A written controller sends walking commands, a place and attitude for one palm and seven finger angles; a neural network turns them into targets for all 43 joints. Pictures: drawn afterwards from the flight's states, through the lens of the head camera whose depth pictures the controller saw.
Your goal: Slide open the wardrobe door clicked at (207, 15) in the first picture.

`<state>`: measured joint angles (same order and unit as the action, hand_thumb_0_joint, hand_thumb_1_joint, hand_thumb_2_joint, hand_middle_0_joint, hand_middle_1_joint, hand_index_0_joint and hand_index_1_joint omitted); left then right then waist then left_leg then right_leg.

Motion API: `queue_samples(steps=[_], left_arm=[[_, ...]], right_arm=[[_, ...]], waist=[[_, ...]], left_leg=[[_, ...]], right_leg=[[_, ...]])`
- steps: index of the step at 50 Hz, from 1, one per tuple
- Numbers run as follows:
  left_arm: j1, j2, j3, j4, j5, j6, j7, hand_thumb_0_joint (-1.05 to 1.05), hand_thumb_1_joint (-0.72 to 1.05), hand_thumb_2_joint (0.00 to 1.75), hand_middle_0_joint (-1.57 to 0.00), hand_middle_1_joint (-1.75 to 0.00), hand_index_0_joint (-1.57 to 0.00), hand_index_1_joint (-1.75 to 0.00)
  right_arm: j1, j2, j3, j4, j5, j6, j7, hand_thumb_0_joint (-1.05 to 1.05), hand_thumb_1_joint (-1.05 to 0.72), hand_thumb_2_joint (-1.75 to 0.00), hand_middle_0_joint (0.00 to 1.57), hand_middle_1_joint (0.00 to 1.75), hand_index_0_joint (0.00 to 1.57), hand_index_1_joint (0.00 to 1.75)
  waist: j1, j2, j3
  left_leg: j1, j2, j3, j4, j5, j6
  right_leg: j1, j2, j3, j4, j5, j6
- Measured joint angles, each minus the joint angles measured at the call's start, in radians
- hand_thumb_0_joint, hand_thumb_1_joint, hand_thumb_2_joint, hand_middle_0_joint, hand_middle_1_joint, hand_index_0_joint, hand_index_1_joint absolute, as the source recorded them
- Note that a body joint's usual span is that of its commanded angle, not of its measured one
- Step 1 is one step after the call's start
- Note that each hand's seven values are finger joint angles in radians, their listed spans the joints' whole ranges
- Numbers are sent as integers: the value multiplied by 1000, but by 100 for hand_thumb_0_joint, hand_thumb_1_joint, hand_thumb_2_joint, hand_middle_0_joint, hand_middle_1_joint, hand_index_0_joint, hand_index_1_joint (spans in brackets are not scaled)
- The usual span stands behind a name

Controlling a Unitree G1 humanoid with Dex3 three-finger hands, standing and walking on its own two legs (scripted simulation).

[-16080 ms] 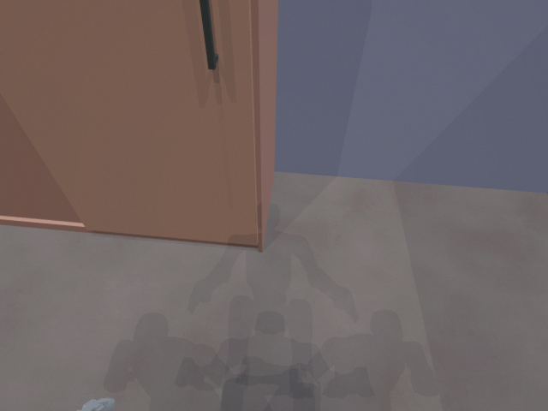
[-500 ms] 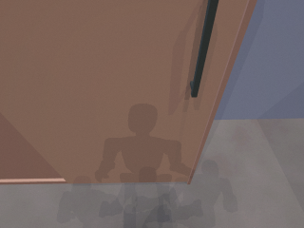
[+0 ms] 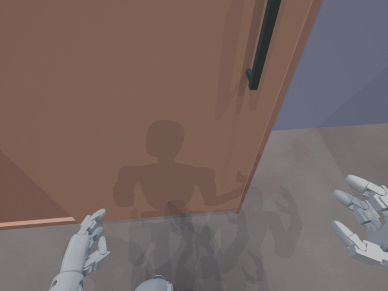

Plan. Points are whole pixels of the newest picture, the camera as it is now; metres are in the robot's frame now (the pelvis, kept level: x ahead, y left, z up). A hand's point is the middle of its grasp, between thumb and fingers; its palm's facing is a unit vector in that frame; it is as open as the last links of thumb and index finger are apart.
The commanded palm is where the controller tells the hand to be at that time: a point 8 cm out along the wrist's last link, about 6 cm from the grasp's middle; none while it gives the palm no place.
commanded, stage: raise the hand with hooked fingers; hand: right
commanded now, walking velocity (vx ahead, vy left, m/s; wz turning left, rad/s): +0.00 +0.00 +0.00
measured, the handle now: (265, 18) +0.53 -0.12 +0.28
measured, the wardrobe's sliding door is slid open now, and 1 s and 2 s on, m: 0.00 0.00 0.00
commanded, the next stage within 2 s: move the hooked fingers beside the handle in 1.54 s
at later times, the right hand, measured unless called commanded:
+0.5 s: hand out of the picture +0.26 -0.31 +0.18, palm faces +0.02 +0.99 -0.10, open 12.4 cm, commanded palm +0.22 -0.34 +0.20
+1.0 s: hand out of the picture +0.32 -0.33 +0.28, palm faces +0.03 +0.99 -0.15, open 13.9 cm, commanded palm +0.28 -0.36 +0.30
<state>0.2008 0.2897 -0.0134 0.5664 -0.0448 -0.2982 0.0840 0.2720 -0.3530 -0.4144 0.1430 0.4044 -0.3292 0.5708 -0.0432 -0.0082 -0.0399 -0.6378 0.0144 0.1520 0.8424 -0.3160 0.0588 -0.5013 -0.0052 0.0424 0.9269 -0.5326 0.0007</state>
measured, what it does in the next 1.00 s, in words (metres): shifts its weight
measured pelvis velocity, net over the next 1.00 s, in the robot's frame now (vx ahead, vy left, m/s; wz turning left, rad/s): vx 0.04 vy -0.05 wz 0.00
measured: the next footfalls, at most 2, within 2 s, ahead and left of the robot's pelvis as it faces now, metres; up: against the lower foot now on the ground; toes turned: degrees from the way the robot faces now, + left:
none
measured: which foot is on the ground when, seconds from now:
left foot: down 0.00-1.00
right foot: down 0.00-1.00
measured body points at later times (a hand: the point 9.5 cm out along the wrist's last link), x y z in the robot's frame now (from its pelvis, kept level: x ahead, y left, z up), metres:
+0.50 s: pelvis +0.02 -0.04 +0.03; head +0.01 -0.03 +0.48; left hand +0.19 +0.20 -0.02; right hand +0.25 -0.36 +0.19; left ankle +0.07 +0.09 -0.69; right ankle -0.03 -0.12 -0.69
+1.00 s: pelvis +0.04 -0.05 +0.05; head +0.02 -0.03 +0.50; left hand +0.23 +0.17 -0.02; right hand +0.31 -0.38 +0.29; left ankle +0.07 +0.09 -0.69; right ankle -0.03 -0.12 -0.69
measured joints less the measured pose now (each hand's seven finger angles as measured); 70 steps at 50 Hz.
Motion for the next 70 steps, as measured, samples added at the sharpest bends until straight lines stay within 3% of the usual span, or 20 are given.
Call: queue_samples(steps=[6, 11, 21, 28, 38, 49, 55, 59, 70], left_arm=[[37, -19, -25, 9, -10, 0, 8, 1, 90, 89, -20, -30, -20, -30], [73, -19, -33, 16, -14, -14, 2, 1, 90, 89, -20, -30, -20, -30], [83, -9, -39, 45, -18, -47, 12, 1, 90, 89, -20, -30, -20, -30], [52, -26, -62, 42, -18, -45, 17, 1, 90, 89, -20, -30, -20, -30], [19, -44, -93, 31, -20, 17, -2, 1, 90, 89, -20, -30, -20, -30], [18, -28, -90, 42, -31, 90, -15, 1, 90, 89, -20, -30, -20, -30], [12, -14, -88, 45, -39, 115, -17, 1, 90, 89, -20, -30, -20, -30], [4, -6, -84, 32, -47, 135, -26, 1, 90, 89, -20, -30, -20, -30], [-8, -5, -78, 27, -50, 135, -15, 1, 90, 89, -20, -30, -20, -30]], right_arm=[[-49, -67, -29, -8, 11, 102, -28, 1, -30, -64, 25, 68, 25, 68], [-59, -84, -67, -29, 30, 156, -47, 1, -19, -59, 26, 76, 26, 75], [-95, -70, -61, -113, 1, 262, -78, 1, 5, -49, 27, 91, 27, 90], [-183, -91, -66, -135, -27, 345, -91, 0, 21, -42, 29, 101, 29, 101], [-327, -142, -86, -147, -51, 512, -78, 0, 42, -33, 30, 115, 30, 115], [-477, -199, -119, -130, -72, 647, -65, -1, 50, -30, 31, 120, 31, 119], [-575, -237, -123, -77, -83, 701, -52, -1, 50, -30, 31, 120, 31, 120], [-572, -253, -127, -53, -77, 725, -37, -1, 50, -30, 31, 120, 31, 120], [-522, -205, -126, -105, -79, 713, -68, -1, 50, -30, 31, 120, 31, 120]], waist=[[34, -12, 9], [43, -23, 3], [16, -34, 4], [-6, -34, 9], [-19, -44, 7], [-19, -57, 3], [-15, -61, 0], [-4, -68, -8], [-12, -64, 0]], left_leg=[[61, -7, -10, -81, 41, -6], [102, -8, -29, -134, 65, -16], [220, 7, -46, -222, 92, -44], [313, 16, -46, -287, 106, -59], [384, 27, -47, -359, 124, -72], [413, 28, -43, -405, 138, -72], [414, 28, -40, -412, 141, -67], [401, 26, -43, -407, 141, -62], [400, 10, -39, -391, 135, -45]], right_leg=[[61, -1, -11, -78, 39, -3], [108, 3, -29, -137, 62, -13], [228, 25, -41, -235, 90, -41], [323, 38, -38, -310, 113, -53], [402, 52, -35, -406, 146, -63], [437, 55, -30, -471, 173, -61], [443, 55, -26, -491, 184, -57], [434, 53, -30, -493, 188, -53], [433, 36, -28, -475, 181, -37]])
